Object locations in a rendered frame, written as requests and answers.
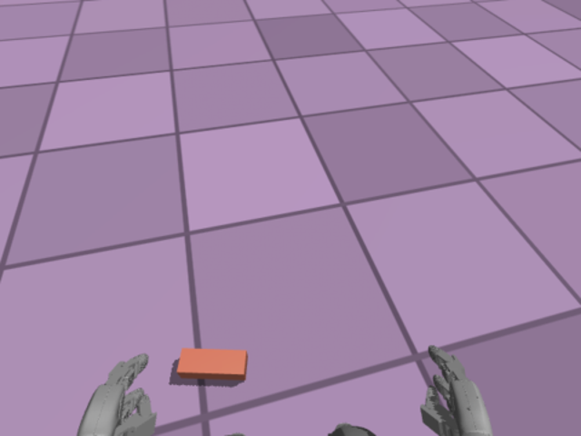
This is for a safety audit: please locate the left robot hand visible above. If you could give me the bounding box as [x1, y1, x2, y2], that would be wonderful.
[77, 353, 157, 436]

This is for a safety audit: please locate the carton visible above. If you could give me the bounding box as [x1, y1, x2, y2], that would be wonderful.
[177, 348, 248, 381]

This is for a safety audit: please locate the right robot hand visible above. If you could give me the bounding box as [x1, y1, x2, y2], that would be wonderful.
[420, 345, 493, 436]

